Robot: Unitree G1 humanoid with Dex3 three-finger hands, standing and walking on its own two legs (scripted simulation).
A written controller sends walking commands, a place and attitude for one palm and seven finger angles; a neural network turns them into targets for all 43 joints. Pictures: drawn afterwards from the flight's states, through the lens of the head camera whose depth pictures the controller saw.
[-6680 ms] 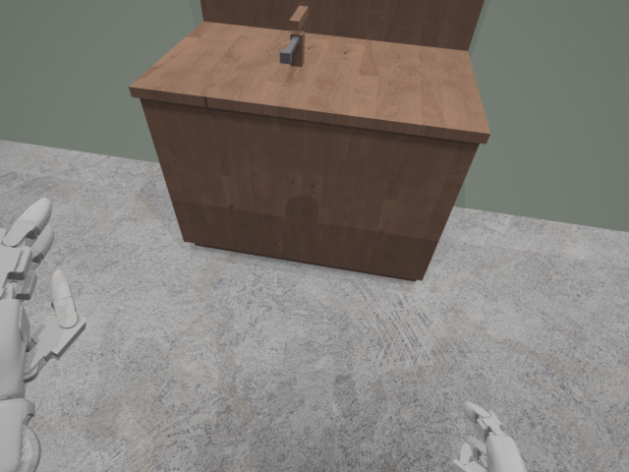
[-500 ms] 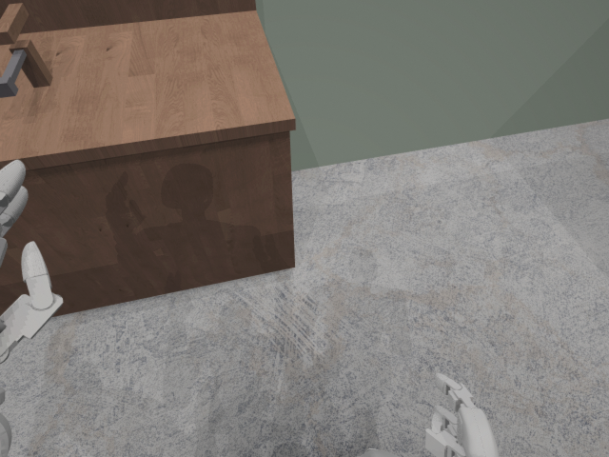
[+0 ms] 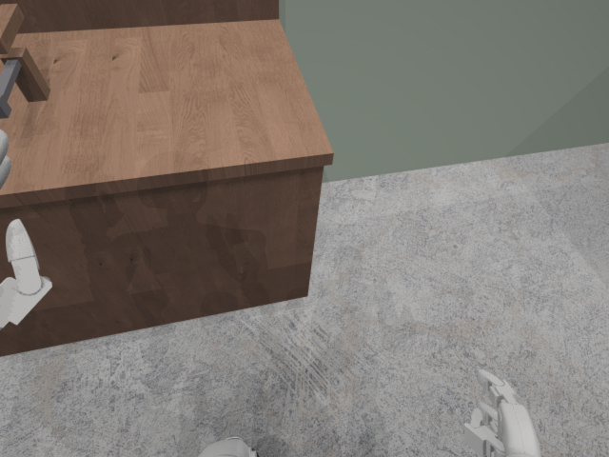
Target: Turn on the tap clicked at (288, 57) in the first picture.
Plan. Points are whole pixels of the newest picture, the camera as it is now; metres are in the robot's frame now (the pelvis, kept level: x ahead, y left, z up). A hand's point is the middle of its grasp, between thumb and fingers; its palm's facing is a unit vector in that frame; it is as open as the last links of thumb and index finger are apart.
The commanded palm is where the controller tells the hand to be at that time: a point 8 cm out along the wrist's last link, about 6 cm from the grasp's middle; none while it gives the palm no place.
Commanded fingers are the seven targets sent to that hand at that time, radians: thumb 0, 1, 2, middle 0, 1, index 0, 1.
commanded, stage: take the last steps up to it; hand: left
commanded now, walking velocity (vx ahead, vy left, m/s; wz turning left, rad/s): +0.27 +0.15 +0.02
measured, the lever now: out of the picture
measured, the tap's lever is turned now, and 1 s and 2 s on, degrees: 0 0 0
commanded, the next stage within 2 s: come to a stop and stand still in 0.58 s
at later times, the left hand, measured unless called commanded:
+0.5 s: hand (26, 208) +0.31 +0.30 +0.18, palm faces +0.45 -0.79 -0.42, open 7.4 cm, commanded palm +0.25 +0.33 +0.20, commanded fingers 0.00 0.90 0.90 -0.20 -0.30 -0.20 -0.30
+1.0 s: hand out of the picture +0.33 +0.36 +0.20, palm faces +0.34 -0.87 -0.35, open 7.4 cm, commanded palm +0.27 +0.41 +0.20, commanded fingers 0.00 0.90 0.90 -0.20 -0.30 -0.20 -0.30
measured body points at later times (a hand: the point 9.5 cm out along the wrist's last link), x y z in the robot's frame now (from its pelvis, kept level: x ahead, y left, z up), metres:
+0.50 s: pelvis +0.09 +0.05 +0.02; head +0.11 +0.03 +0.46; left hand +0.28 +0.34 +0.20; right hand +0.25 -0.19 -0.10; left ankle +0.07 +0.18 -0.64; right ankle +0.10 -0.05 -0.72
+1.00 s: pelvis +0.10 +0.13 +0.02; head +0.13 +0.16 +0.47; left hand +0.30 +0.40 +0.22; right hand +0.27 -0.05 -0.06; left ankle +0.17 +0.23 -0.72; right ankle +0.10 +0.02 -0.68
